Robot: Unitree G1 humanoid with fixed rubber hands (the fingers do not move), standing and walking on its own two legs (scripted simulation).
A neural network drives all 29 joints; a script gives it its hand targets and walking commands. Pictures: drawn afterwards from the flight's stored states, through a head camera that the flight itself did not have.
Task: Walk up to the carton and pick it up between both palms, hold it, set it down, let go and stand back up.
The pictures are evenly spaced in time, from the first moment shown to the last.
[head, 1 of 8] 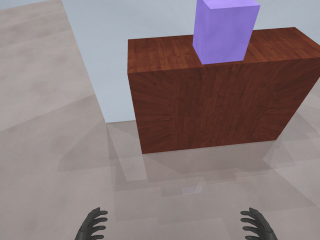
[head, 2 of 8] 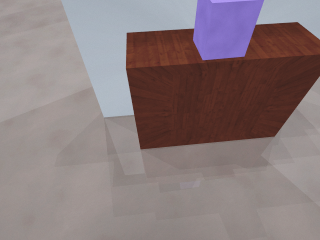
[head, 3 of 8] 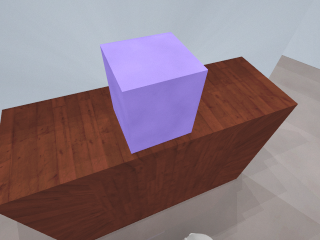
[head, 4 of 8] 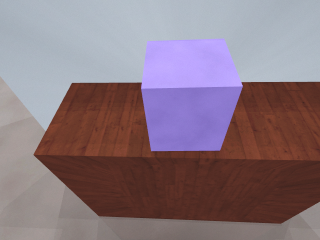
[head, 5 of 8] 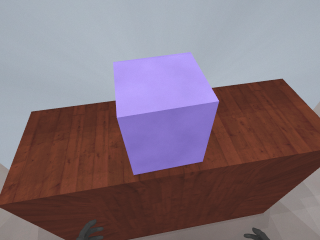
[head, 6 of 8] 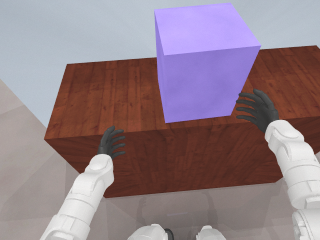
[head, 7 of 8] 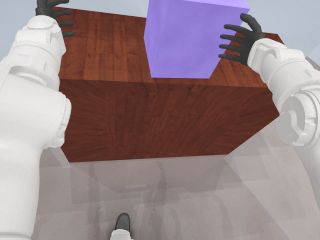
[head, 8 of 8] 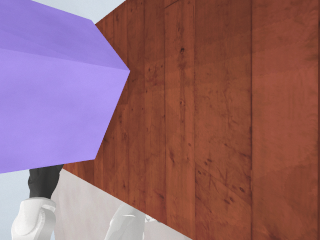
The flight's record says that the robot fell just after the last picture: yes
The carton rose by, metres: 0.01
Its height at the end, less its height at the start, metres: +0.01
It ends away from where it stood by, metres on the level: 0.22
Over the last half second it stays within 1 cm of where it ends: no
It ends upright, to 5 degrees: yes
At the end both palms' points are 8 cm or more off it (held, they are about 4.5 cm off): no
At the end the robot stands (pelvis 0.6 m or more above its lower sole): yes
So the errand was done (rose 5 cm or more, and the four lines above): no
